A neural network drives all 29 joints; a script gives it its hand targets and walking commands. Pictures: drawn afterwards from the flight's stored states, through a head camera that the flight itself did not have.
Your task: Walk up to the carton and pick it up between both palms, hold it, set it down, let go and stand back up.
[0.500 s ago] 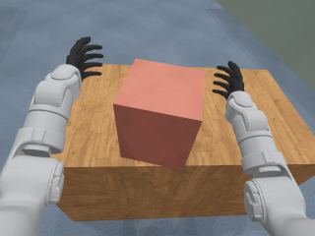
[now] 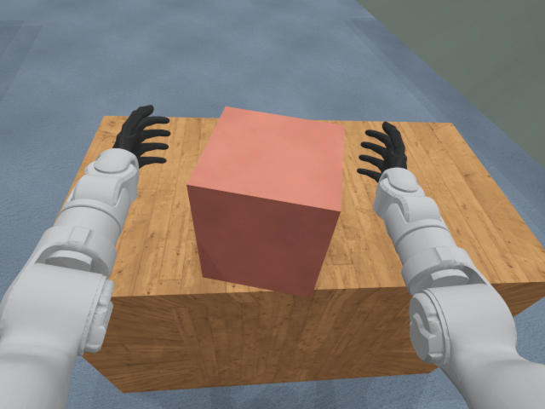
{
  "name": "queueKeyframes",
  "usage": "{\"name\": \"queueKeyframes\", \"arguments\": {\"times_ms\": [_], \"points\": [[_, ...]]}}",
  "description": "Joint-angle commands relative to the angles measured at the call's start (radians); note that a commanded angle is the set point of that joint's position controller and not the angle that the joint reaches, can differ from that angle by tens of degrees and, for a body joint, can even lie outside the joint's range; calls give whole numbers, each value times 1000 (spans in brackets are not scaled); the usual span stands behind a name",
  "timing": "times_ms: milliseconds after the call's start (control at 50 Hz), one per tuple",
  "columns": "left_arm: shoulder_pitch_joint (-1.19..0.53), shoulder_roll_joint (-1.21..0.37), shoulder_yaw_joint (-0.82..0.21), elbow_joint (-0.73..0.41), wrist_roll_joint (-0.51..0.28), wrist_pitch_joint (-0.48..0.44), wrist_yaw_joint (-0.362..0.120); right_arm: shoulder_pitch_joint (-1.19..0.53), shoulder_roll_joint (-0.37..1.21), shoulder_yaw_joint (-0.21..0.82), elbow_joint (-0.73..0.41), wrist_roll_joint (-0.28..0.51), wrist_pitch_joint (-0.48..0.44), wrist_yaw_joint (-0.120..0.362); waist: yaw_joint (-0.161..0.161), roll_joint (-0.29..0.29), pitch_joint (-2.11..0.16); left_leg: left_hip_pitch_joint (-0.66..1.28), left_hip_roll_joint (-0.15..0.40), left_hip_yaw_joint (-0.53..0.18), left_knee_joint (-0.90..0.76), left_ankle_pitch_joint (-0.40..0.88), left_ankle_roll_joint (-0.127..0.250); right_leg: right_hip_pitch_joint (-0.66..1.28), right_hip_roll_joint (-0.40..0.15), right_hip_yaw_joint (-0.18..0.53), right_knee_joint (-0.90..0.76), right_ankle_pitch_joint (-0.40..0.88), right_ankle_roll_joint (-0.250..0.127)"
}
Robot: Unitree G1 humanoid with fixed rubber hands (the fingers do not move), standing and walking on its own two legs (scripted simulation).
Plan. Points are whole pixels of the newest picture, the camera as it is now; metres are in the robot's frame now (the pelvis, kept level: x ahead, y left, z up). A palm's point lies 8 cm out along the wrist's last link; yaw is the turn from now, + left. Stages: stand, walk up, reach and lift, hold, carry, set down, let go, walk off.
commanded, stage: reach and lift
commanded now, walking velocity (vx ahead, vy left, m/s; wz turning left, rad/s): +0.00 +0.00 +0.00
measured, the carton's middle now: (269, 205) +0.46 -0.03 +0.03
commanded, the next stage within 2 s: none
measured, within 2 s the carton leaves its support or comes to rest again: neither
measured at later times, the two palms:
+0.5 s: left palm (150, 185) +0.46 +0.17 +0.08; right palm (371, 199) +0.42 -0.19 +0.08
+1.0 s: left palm (175, 178) +0.46 +0.13 +0.10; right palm (361, 202) +0.41 -0.17 +0.08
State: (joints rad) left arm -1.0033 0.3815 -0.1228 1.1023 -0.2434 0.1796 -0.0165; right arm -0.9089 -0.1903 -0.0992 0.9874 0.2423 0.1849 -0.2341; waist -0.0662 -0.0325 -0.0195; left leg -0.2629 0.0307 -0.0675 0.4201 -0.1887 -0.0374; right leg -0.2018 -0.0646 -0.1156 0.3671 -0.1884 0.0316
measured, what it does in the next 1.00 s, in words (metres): stands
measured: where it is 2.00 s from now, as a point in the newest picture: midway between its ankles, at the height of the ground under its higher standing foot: outside the picture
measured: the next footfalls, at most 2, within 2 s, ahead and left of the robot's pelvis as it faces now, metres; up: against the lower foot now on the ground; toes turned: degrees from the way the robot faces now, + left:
none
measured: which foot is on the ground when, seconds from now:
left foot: down 0.00-1.00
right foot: down 0.00-1.00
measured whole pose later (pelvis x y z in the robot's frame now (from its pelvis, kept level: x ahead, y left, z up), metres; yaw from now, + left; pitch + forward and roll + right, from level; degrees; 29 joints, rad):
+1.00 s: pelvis +0.01 +0.01 +0.00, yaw +0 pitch +11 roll -2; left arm -0.94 0.16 0.07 1.17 -0.16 -0.06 -0.01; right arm -0.85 -0.06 -0.19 1.13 0.09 -0.09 -0.26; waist -0.07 0.01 -0.13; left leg -0.46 0.04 -0.07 0.47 -0.20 -0.04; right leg -0.38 -0.06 -0.12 0.38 -0.18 0.03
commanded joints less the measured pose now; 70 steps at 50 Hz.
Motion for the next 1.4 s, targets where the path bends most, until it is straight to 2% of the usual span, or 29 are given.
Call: {"name": "queueKeyframes", "arguments": {"times_ms": [0,100,120,140,200,240,280,300,340,380,440,460,560,660,720,740,780,840,860,880,980,1120,1140,1160,1240,1260,1280,1320,1380], "points": [[-519,94,-19,-42,-114,-154,-8,-437,-118,-56,-18,-32,-117,-4,-152,91,-571,125,-26,61,25,229,-27,-137,100,29,-28,232,-26],[-492,51,-85,-81,-149,-260,3,-408,-95,-61,-12,-37,-194,11,-154,167,-696,168,-16,57,75,311,-62,-209,100,12,-2,233,-41],[-474,42,-70,-71,-145,-276,0,-410,-120,-59,-3,-32,-223,9,-146,154,-733,171,-13,49,97,366,-65,-213,111,11,6,269,-37],[-490,30,-77,-104,-144,-293,5,-427,-119,-69,-15,-36,-245,8,-157,197,-798,205,-14,41,123,435,-76,-251,113,6,15,289,-46],[-473,30,-67,-115,-132,-315,9,-384,-126,-56,18,-36,-266,17,-126,212,-803,208,-11,42,146,460,-81,-272,112,4,28,261,-52],[-417,18,-34,-108,-114,-311,14,-374,-129,-23,-13,-16,-296,17,-95,192,-817,220,-7,42,158,546,-89,-278,120,-2,36,290,-38],[-455,48,-1,-144,-78,-317,16,-384,-131,-38,10,-24,-302,19,-87,212,-851,255,-5,38,172,586,-86,-278,126,2,29,306,-38],[-443,23,-3,-156,-78,-310,18,-363,-121,-40,12,-14,-305,14,-107,213,-834,264,-13,47,168,571,-88,-269,126,-4,19,301,-40],[-451,16,4,-171,-81,-325,17,-386,-80,-27,-76,-15,-320,11,-89,177,-880,219,-17,56,174,563,-77,-245,120,12,26,336,-32],[-437,11,33,-174,-73,-325,29,-371,-83,-36,-54,-27,-320,16,-79,194,-889,250,-19,58,183,602,-87,-267,123,11,32,332,-26],[-397,11,76,-220,-39,-317,30,-335,-87,-8,-82,-11,-344,12,-71,170,-919,269,-16,62,196,716,-85,-203,126,12,43,460,-19],[-431,-3,84,-153,-15,-316,27,-360,-57,-16,-44,-9,-335,6,-72,186,-878,238,-21,63,188,654,-86,-211,125,14,34,413,-17],[-411,-44,109,-133,25,-306,7,-360,9,-21,-80,-49,-325,5,-68,119,-790,157,-29,82,138,550,-59,-123,110,17,26,408,-2],[-430,-79,139,-121,78,-304,9,-378,33,-51,-89,-80,-323,-9,-72,139,-784,132,-30,86,123,478,-55,-131,107,24,21,390,-4],[-472,-106,137,-68,87,-298,11,-426,65,-87,-90,-123,-318,-21,-73,102,-735,80,-32,88,103,359,-50,-151,101,21,13,297,8],[-488,-129,137,-94,102,-305,15,-441,73,-108,-105,-144,-322,-19,-91,90,-753,90,-32,96,109,362,-46,-140,104,19,19,301,8],[-464,-147,158,-78,127,-299,13,-409,100,-112,-78,-152,-315,-14,-68,115,-712,95,-28,96,100,358,-55,-141,104,21,-1,277,-2],[-491,-184,167,-116,152,-302,15,-434,115,-163,-86,-191,-328,-14,-87,126,-713,113,-23,94,94,358,-60,-144,106,13,-5,280,-11],[-473,-162,203,-76,178,-303,10,-416,144,-146,-83,-212,-320,-9,-60,94,-691,78,-25,108,82,330,-46,-113,99,25,-10,264,-1],[-466,-175,221,-69,190,-305,6,-415,156,-151,-90,-228,-327,-9,-80,61,-692,79,-29,115,68,337,-38,-63,96,19,-5,296,8],[-480,-169,288,-101,272,-307,20,-425,159,-186,-96,-262,-366,-5,-49,85,-702,96,-36,126,74,400,-52,-31,113,12,-2,371,21],[-464,-323,361,-63,387,-344,-33,-388,347,-246,-62,-398,-396,42,-53,28,-643,82,-42,148,25,313,-27,66,90,18,-9,340,16],[-467,-380,366,-73,404,-354,-47,-414,400,-254,-84,-436,-409,67,-34,36,-687,110,-38,144,30,362,-36,86,96,16,-13,366,18],[-456,-434,365,-64,429,-354,-58,-386,424,-271,-45,-464,-418,80,-62,61,-631,141,-37,146,24,363,-45,77,91,8,-12,365,15],[-445,-757,380,15,576,-367,-165,-397,787,-247,-41,-628,-446,189,-54,56,-600,181,-45,158,-8,408,-42,173,98,-2,-47,400,5],[-413,-804,369,35,581,-374,-170,-393,815,-257,-58,-645,-457,202,-68,53,-609,219,-40,152,1,443,-37,169,108,-4,-41,434,11],[-404,-804,372,37,596,-378,-177,-380,829,-246,-29,-659,-459,217,-43,78,-590,216,-42,161,-11,452,-43,204,102,0,-39,461,0],[-387,-809,366,43,614,-398,-167,-369,820,-263,-42,-690,-479,234,-48,113,-609,218,-39,159,-3,471,-49,189,112,-10,-29,449,0],[-349,-840,356,51,618,-395,-163,-320,812,-266,-14,-699,-484,235,-58,108,-614,270,-28,152,-6,488,-51,148,114,-18,-62,411,-3]]}}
